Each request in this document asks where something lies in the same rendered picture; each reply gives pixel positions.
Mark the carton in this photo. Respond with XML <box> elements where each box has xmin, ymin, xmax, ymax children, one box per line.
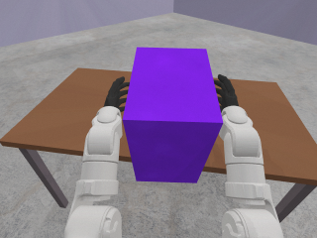
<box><xmin>123</xmin><ymin>47</ymin><xmax>224</xmax><ymax>183</ymax></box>

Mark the robot right upper arm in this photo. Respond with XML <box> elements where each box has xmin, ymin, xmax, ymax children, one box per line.
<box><xmin>221</xmin><ymin>208</ymin><xmax>283</xmax><ymax>238</ymax></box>

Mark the right robot hand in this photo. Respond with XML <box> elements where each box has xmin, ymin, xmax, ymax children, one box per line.
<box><xmin>213</xmin><ymin>74</ymin><xmax>239</xmax><ymax>113</ymax></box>

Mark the right robot forearm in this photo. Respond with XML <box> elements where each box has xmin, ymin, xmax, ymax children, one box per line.
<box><xmin>219</xmin><ymin>105</ymin><xmax>284</xmax><ymax>238</ymax></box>

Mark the left robot hand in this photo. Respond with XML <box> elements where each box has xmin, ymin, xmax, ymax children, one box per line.
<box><xmin>103</xmin><ymin>76</ymin><xmax>130</xmax><ymax>112</ymax></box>

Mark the left robot forearm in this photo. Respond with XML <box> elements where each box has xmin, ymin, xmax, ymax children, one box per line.
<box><xmin>63</xmin><ymin>106</ymin><xmax>123</xmax><ymax>238</ymax></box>

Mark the robot left upper arm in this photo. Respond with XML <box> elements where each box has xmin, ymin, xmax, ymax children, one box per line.
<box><xmin>64</xmin><ymin>205</ymin><xmax>122</xmax><ymax>238</ymax></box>

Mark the table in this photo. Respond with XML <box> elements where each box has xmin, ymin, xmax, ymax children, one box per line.
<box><xmin>0</xmin><ymin>67</ymin><xmax>317</xmax><ymax>223</ymax></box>

